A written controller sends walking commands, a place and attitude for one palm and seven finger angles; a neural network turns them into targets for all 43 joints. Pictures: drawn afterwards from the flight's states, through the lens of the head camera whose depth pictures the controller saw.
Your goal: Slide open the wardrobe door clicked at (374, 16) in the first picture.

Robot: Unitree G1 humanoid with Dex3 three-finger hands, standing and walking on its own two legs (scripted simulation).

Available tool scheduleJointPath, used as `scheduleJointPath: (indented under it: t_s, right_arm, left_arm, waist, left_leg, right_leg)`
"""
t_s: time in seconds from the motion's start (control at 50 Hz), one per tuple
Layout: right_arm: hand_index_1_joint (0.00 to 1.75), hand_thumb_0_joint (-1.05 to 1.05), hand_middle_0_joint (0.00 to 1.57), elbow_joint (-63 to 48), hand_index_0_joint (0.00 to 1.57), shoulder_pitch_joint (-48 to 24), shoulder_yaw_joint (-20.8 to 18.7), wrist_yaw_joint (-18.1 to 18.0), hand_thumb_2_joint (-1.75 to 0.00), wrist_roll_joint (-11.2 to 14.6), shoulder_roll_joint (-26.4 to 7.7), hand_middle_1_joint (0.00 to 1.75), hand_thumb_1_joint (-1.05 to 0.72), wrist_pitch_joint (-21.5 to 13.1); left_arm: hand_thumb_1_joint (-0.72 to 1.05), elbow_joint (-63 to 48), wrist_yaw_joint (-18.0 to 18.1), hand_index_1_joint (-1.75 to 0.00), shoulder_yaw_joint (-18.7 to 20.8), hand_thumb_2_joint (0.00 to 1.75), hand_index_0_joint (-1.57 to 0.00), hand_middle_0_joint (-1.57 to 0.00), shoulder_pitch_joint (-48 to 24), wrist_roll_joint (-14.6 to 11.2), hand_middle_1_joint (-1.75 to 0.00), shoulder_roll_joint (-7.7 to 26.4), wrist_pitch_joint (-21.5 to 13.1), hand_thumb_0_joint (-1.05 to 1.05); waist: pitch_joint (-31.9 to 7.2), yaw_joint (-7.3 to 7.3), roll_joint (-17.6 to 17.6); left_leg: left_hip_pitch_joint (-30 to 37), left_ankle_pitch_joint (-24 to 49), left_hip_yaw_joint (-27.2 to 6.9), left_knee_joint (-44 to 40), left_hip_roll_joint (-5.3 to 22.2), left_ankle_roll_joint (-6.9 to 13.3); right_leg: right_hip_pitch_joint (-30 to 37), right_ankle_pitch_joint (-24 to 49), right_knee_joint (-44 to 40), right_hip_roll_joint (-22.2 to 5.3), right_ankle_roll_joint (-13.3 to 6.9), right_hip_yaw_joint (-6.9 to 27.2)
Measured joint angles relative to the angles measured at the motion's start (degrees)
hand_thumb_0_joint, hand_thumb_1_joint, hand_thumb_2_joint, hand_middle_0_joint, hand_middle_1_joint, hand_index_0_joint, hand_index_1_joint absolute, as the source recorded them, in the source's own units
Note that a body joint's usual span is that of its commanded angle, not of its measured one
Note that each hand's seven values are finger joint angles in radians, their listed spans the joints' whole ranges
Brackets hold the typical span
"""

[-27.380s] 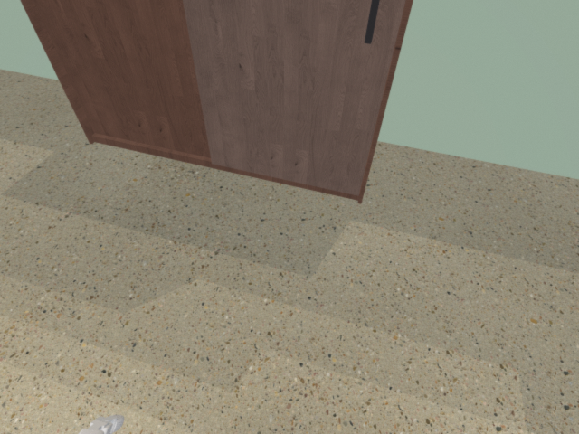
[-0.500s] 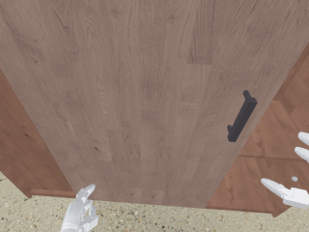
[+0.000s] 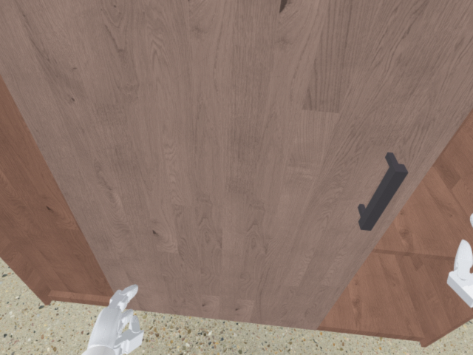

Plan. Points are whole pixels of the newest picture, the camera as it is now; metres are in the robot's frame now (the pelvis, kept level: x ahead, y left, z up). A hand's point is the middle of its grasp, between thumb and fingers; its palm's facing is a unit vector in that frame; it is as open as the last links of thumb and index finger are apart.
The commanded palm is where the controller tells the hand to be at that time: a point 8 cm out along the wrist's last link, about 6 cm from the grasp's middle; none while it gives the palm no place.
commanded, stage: draw the hand back to the body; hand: right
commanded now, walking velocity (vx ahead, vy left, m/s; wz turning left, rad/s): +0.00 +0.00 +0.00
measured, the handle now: (377, 192) +0.39 -0.28 +0.09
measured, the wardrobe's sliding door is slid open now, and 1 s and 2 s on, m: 0.44 0.44 0.44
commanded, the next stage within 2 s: step back with the hand held close in 0.22 s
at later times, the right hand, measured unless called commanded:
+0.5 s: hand (464, 279) +0.18 -0.27 +0.16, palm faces +0.46 +0.79 -0.40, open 7.4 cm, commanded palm +0.12 -0.30 +0.17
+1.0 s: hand out of the picture +0.07 -0.31 +0.15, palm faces +0.50 +0.75 -0.43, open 7.4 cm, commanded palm +0.02 -0.33 +0.17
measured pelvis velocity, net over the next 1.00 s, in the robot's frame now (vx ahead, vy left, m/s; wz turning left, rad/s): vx -0.11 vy -0.03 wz -0.05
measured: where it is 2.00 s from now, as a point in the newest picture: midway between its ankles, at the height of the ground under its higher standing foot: outside the picture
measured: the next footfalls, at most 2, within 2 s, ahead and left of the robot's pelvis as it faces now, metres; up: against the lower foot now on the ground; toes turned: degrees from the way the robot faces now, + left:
left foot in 1.38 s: -0.22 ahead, +0.08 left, +0.00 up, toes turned -2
right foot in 1.58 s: -0.16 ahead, -0.16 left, +0.00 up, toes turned -2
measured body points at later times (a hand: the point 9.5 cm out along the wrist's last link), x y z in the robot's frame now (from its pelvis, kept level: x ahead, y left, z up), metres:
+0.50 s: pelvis -0.02 +0.00 +0.00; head -0.03 +0.01 +0.45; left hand +0.17 +0.22 -0.08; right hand +0.15 -0.31 +0.18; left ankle -0.03 +0.13 -0.74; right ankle +0.02 -0.13 -0.74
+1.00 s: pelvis -0.11 -0.03 -0.02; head -0.09 -0.05 +0.43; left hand +0.09 +0.19 -0.09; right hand +0.04 -0.34 +0.17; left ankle -0.04 +0.13 -0.74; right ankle +0.01 -0.13 -0.74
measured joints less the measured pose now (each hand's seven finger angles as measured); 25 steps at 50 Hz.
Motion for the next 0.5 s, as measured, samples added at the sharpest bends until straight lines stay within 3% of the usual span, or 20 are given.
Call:
scheduleJointPath:
  t_s: [0.18, 0.36, 0.5]
  right_arm:
    - [0.31, 0.02, 0.21, 0.38, 0.21, -0.01, 1.57, -0.12, -0.9, -0.28, 1.27, 0.31, -0.88, 0.83]
    - [0.3, 0.01, 0.21, 1.6, 0.21, -1.21, 0.33, 0.1, -0.9, 0.01, 0.49, 0.3, -0.89, -0.42]
    - [0.3, 0.01, 0.21, 2.91, 0.21, -3.17, -2.2, -0.14, -0.9, -1.11, -0.37, 0.3, -0.89, -3.06]
  left_arm:
    - [0.9, 0.84, 0.48, -0.3, 0.04, 0.9, -0.2, -0.2, 0.33, 0.54, -0.3, 0.12, -0.24, 0.01]
    - [0.9, 1.19, 0.61, -0.3, 0.11, 0.9, -0.2, -0.2, -0.15, 0.46, -0.3, -0.11, -0.07, 0.01]
    - [0.9, -1.19, -0.34, -0.3, -0.01, 0.9, -0.2, -0.2, -1.85, 0.42, -0.3, 0.63, 3.86, 0.01]
  waist:
    - [0.65, -0.49, -0.13]
    - [1.09, -0.26, -0.25]
    - [1.28, 1.53, -0.09]
  left_leg:
    - [1.32, 1.04, 0.6, -1.53, -0.74, 0.51]
    - [2.09, 2.01, 0.52, -2.54, -0.87, 0.55]
    - [-2.84, 4.18, 0.65, -3.21, -1.46, 0.04]
  right_leg:
    - [0.8, 0.86, -0.81, -0.61, 0.42, 0.64]
    - [1.68, 1.86, -1.93, -0.68, 0.42, 0.56]
    - [-4.71, 2.27, 0.52, -1.29, -0.16, 0.88]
